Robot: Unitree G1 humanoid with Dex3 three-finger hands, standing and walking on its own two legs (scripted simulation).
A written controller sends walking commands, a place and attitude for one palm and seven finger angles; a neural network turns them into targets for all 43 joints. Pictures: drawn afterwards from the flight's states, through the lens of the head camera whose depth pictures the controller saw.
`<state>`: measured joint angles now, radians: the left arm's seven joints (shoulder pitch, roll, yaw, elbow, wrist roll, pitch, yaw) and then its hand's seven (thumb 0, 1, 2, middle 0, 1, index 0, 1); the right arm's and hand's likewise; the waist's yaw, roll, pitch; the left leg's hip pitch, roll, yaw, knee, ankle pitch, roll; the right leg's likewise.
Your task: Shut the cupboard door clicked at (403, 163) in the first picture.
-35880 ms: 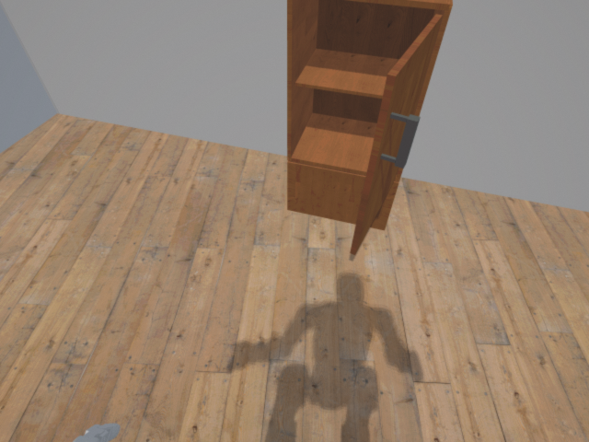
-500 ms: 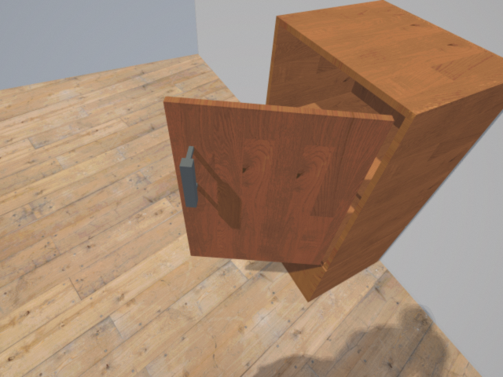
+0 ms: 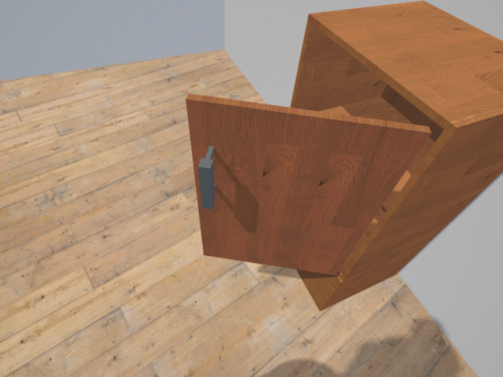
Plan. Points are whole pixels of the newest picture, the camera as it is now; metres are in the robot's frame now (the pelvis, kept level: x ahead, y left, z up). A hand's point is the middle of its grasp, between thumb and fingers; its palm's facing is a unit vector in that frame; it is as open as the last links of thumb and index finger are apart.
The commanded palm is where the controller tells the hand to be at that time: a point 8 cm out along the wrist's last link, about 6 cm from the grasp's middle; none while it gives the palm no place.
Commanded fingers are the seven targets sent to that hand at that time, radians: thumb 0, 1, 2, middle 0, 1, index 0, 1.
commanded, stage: come to a stop and stand still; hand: left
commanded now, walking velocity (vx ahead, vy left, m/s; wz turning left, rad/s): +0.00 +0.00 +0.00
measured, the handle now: (209, 177) +0.49 +0.14 -0.02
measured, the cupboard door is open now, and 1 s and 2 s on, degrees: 58 58 58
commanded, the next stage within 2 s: look again from close up in 0.26 s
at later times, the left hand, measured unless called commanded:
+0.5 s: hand out of the picture +0.00 +0.18 -0.17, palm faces -0.01 -0.97 -0.22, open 7.3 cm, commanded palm none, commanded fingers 0.00 0.90 0.90 -0.20 -0.30 -0.20 -0.30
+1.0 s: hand out of the picture -0.02 +0.14 -0.17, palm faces -0.03 -0.98 -0.19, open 7.3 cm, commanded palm none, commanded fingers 0.00 0.90 0.90 -0.20 -0.30 -0.20 -0.30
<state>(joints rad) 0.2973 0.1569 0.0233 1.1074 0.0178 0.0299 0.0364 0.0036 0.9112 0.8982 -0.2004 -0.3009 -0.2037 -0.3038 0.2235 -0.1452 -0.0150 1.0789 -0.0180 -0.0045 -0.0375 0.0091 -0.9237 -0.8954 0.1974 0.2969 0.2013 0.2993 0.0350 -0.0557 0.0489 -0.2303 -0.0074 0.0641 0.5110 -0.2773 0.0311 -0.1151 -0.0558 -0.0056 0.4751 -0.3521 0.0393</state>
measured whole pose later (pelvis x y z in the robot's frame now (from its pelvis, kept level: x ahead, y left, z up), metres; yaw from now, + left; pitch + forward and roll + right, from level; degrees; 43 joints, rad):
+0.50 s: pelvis -0.01 +0.00 +0.00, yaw +0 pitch -1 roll +0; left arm 0.26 0.17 -0.02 1.07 0.02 -0.01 0.04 0.00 0.91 0.90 -0.20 -0.30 -0.20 -0.30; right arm 0.26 -0.19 0.00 1.04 -0.02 -0.01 -0.02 0.00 -0.92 -0.90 0.20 0.30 0.20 0.30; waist 0.00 0.02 0.05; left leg -0.26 0.00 0.07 0.54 -0.27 0.03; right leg -0.13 -0.05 0.00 0.48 -0.34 0.04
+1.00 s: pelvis -0.02 -0.03 +0.00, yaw -1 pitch -1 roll +1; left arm 0.29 0.16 -0.03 1.08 0.01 -0.01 0.03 0.00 0.91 0.90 -0.20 -0.30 -0.20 -0.30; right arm 0.27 -0.17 0.01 1.10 -0.02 -0.01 -0.01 0.01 -0.91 -0.90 0.20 0.30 0.20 0.30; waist 0.00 -0.01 0.03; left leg -0.24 0.04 0.07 0.48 -0.22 -0.01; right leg -0.16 -0.01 0.01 0.50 -0.33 0.00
